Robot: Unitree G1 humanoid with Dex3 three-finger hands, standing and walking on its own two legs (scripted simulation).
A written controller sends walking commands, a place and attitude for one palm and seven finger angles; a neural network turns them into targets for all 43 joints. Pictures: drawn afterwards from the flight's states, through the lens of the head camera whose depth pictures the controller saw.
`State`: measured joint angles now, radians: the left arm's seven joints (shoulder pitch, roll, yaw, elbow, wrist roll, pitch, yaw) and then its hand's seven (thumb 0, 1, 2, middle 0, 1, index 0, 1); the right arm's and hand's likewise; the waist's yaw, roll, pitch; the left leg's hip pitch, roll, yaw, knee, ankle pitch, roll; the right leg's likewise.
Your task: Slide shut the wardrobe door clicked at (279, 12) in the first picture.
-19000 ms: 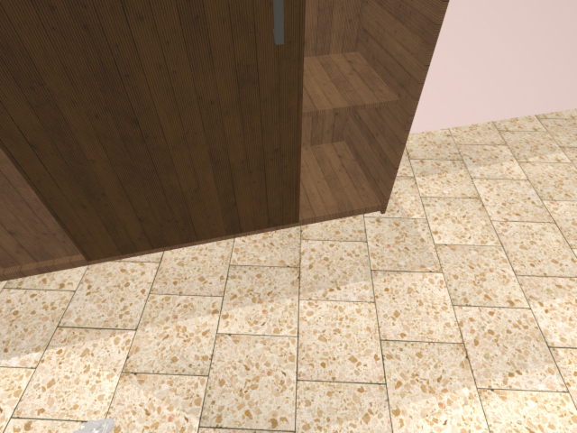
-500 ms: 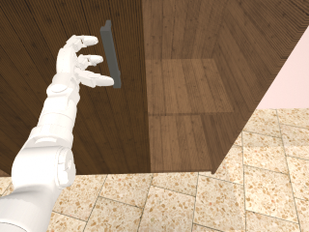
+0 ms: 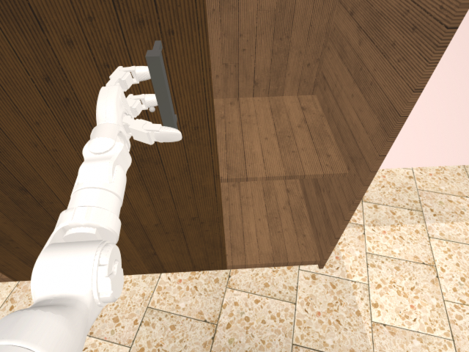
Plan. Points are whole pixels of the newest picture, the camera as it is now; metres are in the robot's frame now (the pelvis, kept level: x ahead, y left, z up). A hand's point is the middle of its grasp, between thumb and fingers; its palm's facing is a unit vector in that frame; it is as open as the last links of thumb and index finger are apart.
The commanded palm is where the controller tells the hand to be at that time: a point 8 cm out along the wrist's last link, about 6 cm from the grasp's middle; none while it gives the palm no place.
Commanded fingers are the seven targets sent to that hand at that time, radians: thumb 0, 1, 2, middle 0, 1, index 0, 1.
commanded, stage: slide the fingers in behind the handle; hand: left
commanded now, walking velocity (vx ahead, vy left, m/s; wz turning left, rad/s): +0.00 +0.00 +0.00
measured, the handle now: (165, 93) +0.52 +0.11 +0.18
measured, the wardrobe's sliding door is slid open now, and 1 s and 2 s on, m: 0.41 0.41 0.41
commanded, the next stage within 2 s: grip the handle and tug to test in 1.24 s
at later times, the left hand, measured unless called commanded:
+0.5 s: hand (168, 107) +0.47 +0.10 +0.19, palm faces +0.03 -1.00 +0.01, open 14.0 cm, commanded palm +0.44 +0.15 +0.18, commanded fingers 0.00 -0.50 0.30 -0.30 -1.20 -0.30 -1.20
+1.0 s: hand (174, 108) +0.47 +0.09 +0.19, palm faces +0.04 -1.00 +0.01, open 14.0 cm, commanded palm +0.44 +0.14 +0.18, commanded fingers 0.00 -0.50 0.30 -0.30 -1.20 -0.30 -1.20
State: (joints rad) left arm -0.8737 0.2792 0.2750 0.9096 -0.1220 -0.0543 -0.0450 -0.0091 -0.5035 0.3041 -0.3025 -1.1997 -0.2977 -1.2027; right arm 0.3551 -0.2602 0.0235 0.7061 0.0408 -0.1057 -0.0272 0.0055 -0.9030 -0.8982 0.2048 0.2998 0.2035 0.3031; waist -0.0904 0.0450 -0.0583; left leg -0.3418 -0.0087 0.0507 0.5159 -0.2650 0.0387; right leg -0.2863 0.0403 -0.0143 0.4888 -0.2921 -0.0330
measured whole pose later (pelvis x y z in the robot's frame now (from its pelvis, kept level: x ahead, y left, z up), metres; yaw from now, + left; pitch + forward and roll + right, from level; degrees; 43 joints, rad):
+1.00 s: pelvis +0.00 -0.01 +0.00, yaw +0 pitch +4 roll +0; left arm -0.87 0.20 0.22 0.87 -0.11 -0.04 0.03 -0.01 -0.50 0.30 -0.30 -1.20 -0.30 -1.20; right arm 0.34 -0.25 0.01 0.71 0.04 -0.09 -0.01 0.01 -0.90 -0.90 0.20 0.30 0.20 0.30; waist -0.08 0.05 -0.06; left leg -0.31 0.00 0.04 0.49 -0.25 0.02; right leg -0.26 0.05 -0.02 0.47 -0.29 -0.05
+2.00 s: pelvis +0.00 +0.00 +0.00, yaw +0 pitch +5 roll +0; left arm -0.93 0.22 0.21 0.94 -0.11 -0.05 0.04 0.01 0.63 0.79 -0.42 -1.36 -0.42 -1.36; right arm 0.35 -0.25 0.01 0.72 0.03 -0.10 -0.02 0.01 -0.90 -0.90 0.20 0.30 0.20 0.30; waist -0.09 0.04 -0.05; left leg -0.34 -0.01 0.04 0.50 -0.26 0.04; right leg -0.28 0.04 -0.02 0.48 -0.29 -0.04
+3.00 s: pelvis +0.07 -0.02 +0.01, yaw -2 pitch +4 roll +1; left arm -0.44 0.15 0.15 0.19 -0.16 0.23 0.06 0.02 0.74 0.81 -0.31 -1.36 -0.28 -1.33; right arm 0.21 -0.25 0.01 0.62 0.04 -0.03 -0.01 0.01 -0.90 -0.90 0.20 0.30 0.20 0.30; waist -0.02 0.05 -0.08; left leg -0.17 -0.01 0.04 0.44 -0.27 0.02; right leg -0.12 0.04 -0.01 0.40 -0.30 -0.04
